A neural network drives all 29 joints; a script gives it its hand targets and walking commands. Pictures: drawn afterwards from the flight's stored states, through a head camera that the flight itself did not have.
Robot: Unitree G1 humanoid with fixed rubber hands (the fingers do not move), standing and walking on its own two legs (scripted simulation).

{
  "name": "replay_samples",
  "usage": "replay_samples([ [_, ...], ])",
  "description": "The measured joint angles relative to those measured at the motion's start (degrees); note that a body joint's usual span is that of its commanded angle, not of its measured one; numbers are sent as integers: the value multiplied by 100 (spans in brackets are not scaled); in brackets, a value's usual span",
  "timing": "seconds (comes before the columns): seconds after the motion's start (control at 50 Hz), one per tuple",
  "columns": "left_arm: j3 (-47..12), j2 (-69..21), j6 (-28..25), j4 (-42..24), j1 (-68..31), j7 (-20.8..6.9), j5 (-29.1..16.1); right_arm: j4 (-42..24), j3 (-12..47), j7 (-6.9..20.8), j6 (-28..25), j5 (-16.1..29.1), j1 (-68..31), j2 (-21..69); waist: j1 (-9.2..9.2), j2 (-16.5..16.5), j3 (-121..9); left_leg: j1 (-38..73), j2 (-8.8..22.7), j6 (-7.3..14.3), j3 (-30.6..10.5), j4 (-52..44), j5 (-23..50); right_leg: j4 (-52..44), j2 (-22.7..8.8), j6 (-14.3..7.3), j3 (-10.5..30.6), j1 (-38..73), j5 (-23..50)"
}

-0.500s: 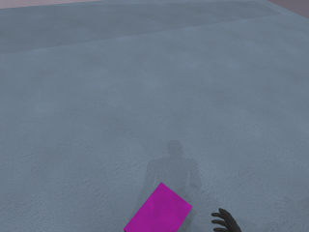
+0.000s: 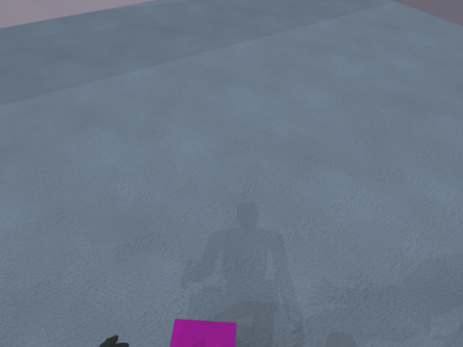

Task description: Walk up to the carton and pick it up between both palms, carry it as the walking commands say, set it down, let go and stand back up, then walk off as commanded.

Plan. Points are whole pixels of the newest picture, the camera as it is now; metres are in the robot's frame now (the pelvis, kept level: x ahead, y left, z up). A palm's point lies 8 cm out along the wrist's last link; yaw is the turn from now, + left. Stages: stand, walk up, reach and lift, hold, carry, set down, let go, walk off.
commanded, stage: walk off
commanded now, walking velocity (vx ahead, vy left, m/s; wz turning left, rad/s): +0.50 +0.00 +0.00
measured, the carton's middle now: out of the picture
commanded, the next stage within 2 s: stand in 0.92 s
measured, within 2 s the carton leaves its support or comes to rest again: rests again in 1.34 s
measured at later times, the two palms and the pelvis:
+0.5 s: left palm out of the picture +0.19 +0.28 -0.14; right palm (306, 263) +0.32 -0.18 -0.12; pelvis +0.23 +0.05 +0.01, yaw -1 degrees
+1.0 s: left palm (126, 194) +0.54 +0.23 -0.11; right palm (315, 211) +0.46 -0.25 -0.13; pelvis +0.47 -0.01 +0.01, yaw +1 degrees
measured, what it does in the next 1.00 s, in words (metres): walks ahead: left foot, then right foot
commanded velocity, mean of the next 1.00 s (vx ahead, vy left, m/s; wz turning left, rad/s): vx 0.45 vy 0.00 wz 0.00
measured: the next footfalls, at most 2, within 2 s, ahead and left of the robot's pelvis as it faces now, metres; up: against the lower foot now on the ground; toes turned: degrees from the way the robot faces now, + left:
left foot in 0.38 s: +0.29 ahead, +0.14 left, +0.00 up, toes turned +10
right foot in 0.86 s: +0.55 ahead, -0.10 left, +0.00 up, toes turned -9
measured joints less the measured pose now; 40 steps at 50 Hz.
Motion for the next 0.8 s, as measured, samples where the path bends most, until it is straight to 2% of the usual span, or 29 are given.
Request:
replay_samples([
  [0.04,23,38,2,214,421,16,-10,-197,-58,15,-12,-9,-366,-77,128,-12,-76,-561,18,53,-55,762,388,-362,25,68,-25,341,-7],
  [0.12,9,45,-82,638,1295,76,-42,-589,-146,88,66,-89,-1124,-280,381,24,-174,-1340,138,4,-79,647,871,-1005,102,64,-43,951,6],
  [0.18,-16,4,-118,880,1857,99,-63,-791,-144,150,173,-117,-1582,-317,531,30,-229,-1637,215,-93,-31,-39,1165,-1338,131,105,-44,1320,-48],
  [0.26,-57,-93,-109,1008,2270,93,-68,-968,-65,201,232,-91,-2074,-238,727,32,-192,-1551,205,-190,99,-1455,1400,-1636,139,220,-53,1743,-177],
  [0.36,-63,-139,-28,1059,2431,69,-86,-1070,35,176,133,-111,-2445,-75,911,-41,-120,-998,-87,-39,454,-2746,1335,-1347,-6,478,-24,2044,-720],
  [0.4,-66,-150,19,1063,2441,72,-129,-1062,35,122,-4,-181,-2451,-24,851,-96,-86,-749,-198,143,552,-2912,1685,-345,-176,477,63,1776,-1187],
  [0.44,-48,-129,86,973,2219,74,-126,-966,25,75,-68,-160,-2225,-12,735,-154,-55,-656,-244,275,621,-2635,1406,1482,-212,345,421,1036,-1440],
  [0.48,-1,-60,94,810,1884,53,-119,-778,-5,64,-70,-129,-1815,-57,598,-179,-76,-343,-294,307,655,-2820,1197,2726,-220,261,590,323,-1150],
  [0.52,53,31,93,619,1503,21,-89,-558,-33,42,-72,-110,-1357,-108,453,-200,-115,20,-352,252,672,-3200,1228,3110,-298,265,630,-239,-734],
  [0.6,127,190,206,260,803,-64,-13,-181,-22,-16,-140,-64,-486,-127,226,-229,-182,637,-449,246,674,-3835,1232,2850,-466,378,646,-1057,-132],
  [0.68,111,186,299,26,260,-135,-35,28,28,-32,-164,-66,106,-55,51,-187,-199,1116,-442,158,660,-4259,1139,1858,-542,478,673,-1257,427],
  [0.74,62,146,314,-100,-100,-145,-72,65,70,-22,-179,-87,300,42,-96,-201,-119,1402,-391,40,676,-4384,971,863,-444,487,530,-1104,481],
  [0.8,-7,62,277,-194,-395,-136,-66,91,82,-15,-151,-102,405,88,-237,-181,-46,1630,-303,-117,677,-4311,672,202,-247,374,297,-819,265],
])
